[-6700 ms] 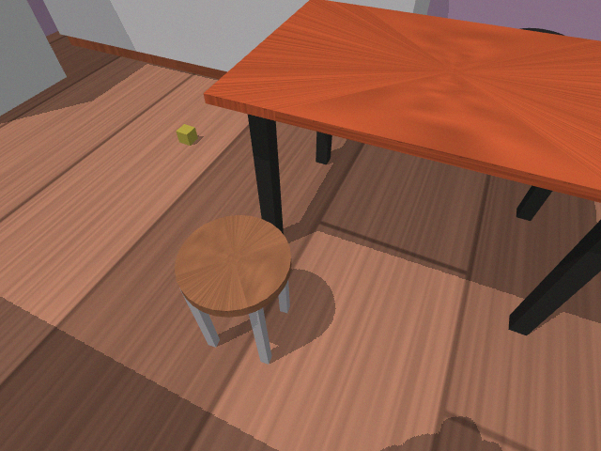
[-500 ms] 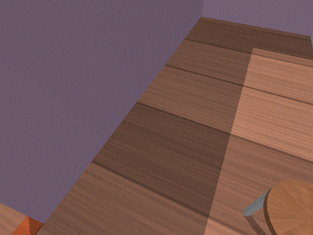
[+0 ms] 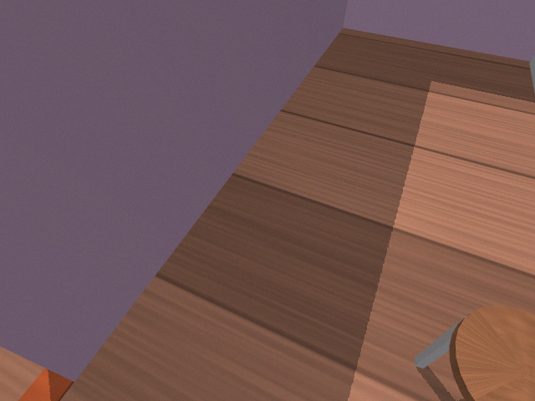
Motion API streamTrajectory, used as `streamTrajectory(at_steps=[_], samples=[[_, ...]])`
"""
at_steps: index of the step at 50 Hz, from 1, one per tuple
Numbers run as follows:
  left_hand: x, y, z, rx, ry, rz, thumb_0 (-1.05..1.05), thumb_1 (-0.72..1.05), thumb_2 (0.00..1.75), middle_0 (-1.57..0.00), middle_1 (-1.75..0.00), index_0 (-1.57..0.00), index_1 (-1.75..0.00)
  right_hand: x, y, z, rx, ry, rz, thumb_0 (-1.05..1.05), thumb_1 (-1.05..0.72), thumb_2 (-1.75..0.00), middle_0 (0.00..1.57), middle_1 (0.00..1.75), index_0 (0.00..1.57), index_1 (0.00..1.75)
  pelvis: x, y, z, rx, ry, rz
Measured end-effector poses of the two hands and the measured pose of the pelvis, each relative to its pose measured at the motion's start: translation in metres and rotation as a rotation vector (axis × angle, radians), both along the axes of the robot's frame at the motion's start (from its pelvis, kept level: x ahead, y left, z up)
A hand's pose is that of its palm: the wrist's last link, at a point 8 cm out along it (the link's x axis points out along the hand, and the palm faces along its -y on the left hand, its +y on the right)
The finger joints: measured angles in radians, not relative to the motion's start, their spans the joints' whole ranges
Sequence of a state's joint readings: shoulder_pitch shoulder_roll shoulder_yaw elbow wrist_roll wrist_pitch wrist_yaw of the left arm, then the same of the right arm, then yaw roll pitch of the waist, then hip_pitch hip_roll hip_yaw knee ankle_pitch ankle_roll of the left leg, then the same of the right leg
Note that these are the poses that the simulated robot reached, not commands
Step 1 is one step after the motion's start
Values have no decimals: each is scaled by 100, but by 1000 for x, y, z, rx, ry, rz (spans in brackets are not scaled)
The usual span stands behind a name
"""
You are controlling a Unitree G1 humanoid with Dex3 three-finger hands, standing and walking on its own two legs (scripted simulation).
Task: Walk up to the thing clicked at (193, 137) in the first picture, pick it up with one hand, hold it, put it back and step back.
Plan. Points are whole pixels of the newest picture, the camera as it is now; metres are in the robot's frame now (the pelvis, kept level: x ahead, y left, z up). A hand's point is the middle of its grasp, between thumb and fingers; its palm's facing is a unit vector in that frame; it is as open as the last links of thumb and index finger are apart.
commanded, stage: walk up
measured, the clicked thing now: out of the picture +0.65 -1.71 -0.75
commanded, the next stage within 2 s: none
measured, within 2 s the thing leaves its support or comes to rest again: neither
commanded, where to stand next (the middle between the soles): +0.33 +0.03 m, yaw -24 degrees
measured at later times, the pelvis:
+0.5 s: pelvis +0.12 +0.05 -0.01, yaw -11 degrees
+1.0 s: pelvis +0.27 +0.06 -0.04, yaw -20 degrees
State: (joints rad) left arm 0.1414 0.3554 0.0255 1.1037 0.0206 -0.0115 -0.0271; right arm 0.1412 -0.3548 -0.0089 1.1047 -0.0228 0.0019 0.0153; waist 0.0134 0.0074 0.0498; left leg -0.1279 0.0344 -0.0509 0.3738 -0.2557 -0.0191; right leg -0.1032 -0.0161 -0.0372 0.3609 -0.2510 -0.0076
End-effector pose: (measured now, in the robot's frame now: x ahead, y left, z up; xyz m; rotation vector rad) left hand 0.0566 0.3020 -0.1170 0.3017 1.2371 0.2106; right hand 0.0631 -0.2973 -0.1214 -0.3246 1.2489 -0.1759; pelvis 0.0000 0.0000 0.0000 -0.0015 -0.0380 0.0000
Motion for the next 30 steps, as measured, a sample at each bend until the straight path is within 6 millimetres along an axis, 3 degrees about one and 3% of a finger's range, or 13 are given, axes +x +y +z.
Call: streamTrajectory(at_steps=[5,9,13,22,30], samples=[[-8,16,2,10,3,-9,0,90,90,-20,-30,-20,-30,13,-5,5,-23,-41,0,1,-91,-90,20,30,20,30,10,12,-4,-6,6,-39],[-13,42,-2,17,64,-14,0,90,90,-20,-30,-20,-30,31,1,13,-53,-78,-7,1,-91,-90,20,30,20,30,25,31,-7,-24,3,-69],[3,69,-15,33,129,-44,1,90,90,-20,-30,-20,-30,39,13,17,-91,-135,-45,1,-91,-90,20,30,20,30,45,49,-17,-9,-5,-109],[116,73,0,27,53,-190,1,90,90,-20,-30,-20,-30,25,36,22,-59,-72,-166,1,-90,-90,20,30,20,30,100,56,-4,-1,-12,-168],[246,35,7,57,-78,-335,1,90,90,-20,-30,-20,-30,38,27,-12,-8,-27,-259,1,-90,-90,20,30,20,30,158,40,-22,16,-24,-223]])
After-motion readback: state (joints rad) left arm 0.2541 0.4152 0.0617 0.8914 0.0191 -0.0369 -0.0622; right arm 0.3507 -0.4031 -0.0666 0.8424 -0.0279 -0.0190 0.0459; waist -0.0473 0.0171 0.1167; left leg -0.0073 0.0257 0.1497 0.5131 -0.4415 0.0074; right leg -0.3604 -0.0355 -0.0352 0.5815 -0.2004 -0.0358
